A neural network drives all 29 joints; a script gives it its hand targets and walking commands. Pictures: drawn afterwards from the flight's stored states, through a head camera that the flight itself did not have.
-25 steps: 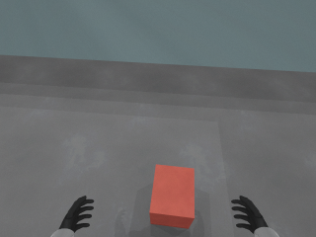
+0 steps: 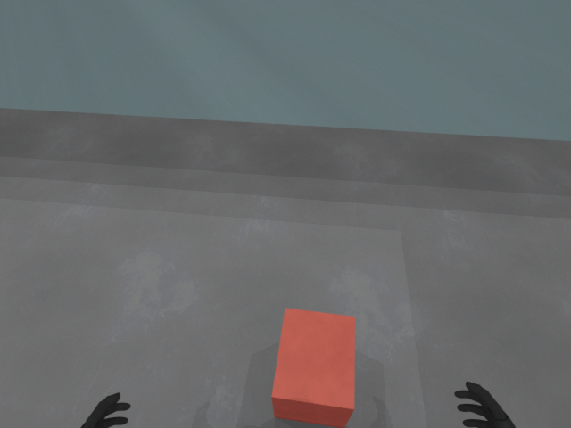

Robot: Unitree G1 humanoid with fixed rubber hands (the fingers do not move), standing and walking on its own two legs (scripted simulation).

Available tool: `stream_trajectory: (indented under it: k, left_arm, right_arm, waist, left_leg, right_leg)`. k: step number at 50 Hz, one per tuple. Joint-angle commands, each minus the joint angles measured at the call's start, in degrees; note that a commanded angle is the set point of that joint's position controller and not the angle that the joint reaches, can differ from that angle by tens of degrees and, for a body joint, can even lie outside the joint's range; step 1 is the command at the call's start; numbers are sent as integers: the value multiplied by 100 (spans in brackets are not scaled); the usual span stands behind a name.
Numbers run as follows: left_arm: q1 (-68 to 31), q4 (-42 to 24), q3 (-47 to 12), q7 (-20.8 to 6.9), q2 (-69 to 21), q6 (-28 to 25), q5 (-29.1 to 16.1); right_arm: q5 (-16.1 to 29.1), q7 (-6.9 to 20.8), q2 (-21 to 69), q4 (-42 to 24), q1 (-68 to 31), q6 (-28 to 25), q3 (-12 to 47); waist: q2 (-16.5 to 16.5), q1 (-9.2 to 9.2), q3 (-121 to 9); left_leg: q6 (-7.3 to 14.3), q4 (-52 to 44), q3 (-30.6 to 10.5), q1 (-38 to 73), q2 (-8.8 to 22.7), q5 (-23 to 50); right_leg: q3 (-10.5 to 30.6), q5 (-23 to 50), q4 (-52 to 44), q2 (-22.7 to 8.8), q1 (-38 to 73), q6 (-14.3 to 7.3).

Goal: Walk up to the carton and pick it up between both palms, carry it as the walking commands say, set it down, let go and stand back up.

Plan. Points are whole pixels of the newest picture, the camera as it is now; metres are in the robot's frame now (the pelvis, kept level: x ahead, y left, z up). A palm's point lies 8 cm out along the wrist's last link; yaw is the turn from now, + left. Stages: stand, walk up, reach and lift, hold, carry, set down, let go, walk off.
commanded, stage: stand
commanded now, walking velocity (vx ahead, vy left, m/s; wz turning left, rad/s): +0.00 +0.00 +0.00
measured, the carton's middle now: (314, 367) +0.41 -0.07 -0.65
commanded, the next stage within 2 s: none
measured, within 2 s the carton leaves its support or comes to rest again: neither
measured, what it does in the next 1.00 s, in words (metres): stands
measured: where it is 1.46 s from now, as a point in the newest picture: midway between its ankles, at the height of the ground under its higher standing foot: outside the picture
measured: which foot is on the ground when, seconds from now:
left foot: down 0.00-1.00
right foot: down 0.00-1.00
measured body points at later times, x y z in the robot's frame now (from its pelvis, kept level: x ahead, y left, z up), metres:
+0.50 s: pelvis -0.01 +0.00 +0.01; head -0.02 -0.01 +0.45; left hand +0.09 +0.31 -0.10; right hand +0.10 -0.31 -0.11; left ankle -0.05 +0.11 -0.74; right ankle -0.03 -0.10 -0.74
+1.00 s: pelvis -0.02 +0.00 +0.01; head -0.03 -0.01 +0.46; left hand +0.07 +0.31 -0.11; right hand +0.08 -0.31 -0.11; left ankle -0.05 +0.11 -0.74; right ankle -0.03 -0.10 -0.74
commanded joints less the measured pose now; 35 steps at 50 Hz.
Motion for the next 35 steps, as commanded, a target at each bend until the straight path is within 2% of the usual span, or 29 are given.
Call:
stream_trajectory:
  k: [1,35]
  left_arm:
    - [-184,-206,197,20,934,-82,-8]
    - [-436,782,27,-59,1236,-143,-89]
  right_arm:
    - [8,-31,-852,-249,-160,-96,-188]
    - [79,-2,-1131,791,-261,-188,-37]
  waist:
    - [-123,-2,-286]
    - [-134,11,25]
  left_leg:
    - [-80,-260,-414,-117,581,2063]
    - [-15,-873,-536,-79,716,1373]
  right_leg:
    - [603,2039,-260,-695,381,75]
    - [781,1251,-778,-831,401,17]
